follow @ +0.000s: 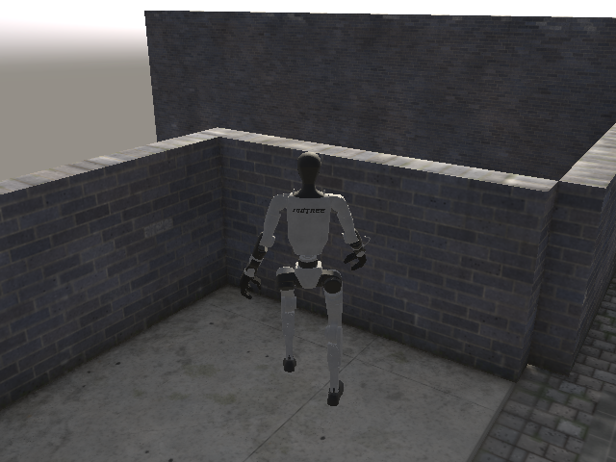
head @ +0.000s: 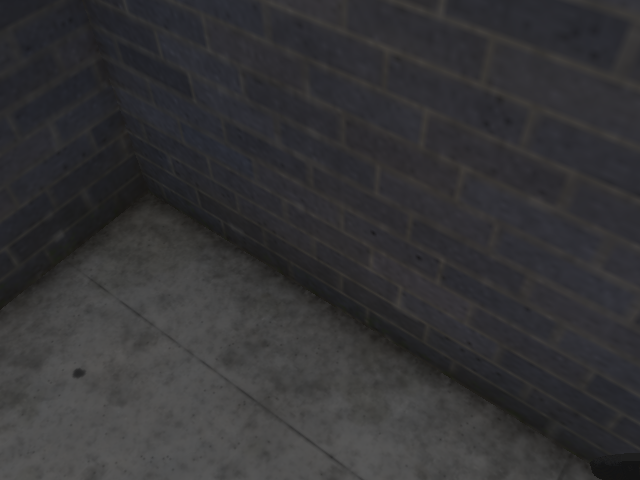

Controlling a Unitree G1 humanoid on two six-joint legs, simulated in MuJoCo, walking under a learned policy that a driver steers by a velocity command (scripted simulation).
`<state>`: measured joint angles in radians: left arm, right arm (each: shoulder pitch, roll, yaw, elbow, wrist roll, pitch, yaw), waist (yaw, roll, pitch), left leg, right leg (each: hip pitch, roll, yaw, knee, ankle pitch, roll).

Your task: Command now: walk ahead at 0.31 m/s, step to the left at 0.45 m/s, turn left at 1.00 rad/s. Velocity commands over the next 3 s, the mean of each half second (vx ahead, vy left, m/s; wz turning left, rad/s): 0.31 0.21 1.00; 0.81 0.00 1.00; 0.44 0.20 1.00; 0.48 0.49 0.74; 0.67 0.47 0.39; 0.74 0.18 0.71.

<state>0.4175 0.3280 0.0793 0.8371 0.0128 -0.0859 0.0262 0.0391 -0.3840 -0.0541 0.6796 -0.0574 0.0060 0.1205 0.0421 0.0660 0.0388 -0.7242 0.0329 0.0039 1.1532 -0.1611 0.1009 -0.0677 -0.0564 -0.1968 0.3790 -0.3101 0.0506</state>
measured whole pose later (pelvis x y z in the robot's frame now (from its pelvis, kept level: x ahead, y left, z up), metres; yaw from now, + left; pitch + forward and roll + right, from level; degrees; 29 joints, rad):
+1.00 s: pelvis +0.51 +0.15 +0.01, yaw +55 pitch +2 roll +1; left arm 0.33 0.34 0.07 0.80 0.02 -0.08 0.05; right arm 0.17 -0.38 -0.07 0.71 -0.04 0.01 0.09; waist 0.03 0.05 0.02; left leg -0.72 -0.02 -0.06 1.23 -0.21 0.10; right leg -0.01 -0.06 -0.08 0.29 -0.31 0.03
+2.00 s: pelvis +0.44 +0.57 -0.01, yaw +107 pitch +2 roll +2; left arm 0.25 0.33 0.09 0.91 0.02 0.02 0.08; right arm 0.21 -0.17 0.01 0.84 -0.05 0.06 0.10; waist -0.04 -0.08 0.05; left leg -0.28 -0.07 0.01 0.55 -0.30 0.05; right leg -0.57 -0.10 -0.11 1.12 -0.49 0.00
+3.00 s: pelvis -0.07 +0.88 +0.01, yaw +141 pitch +0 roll -3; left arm 0.02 0.26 0.02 0.85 0.03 0.01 -0.02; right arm 0.45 -0.22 -0.03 0.95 0.01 -0.09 -0.01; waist -0.06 -0.06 0.09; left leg -0.04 -0.12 -0.09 0.30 -0.22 0.12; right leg -0.67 -0.10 -0.03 1.04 -0.12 0.03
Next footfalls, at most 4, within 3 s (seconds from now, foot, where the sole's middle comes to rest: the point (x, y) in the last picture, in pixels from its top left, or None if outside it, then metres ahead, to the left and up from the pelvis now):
0.20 left None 0.38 0.13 -0.77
0.80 right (343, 430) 0.57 0.03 -0.77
1.24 left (125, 405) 0.61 0.50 -0.77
1.46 right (122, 336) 0.78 0.55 -0.77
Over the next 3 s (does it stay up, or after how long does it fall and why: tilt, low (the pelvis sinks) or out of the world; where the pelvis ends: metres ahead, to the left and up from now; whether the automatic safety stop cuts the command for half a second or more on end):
stays up -0.07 0.88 0.01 its command is cut before an obstacle after 1.1 s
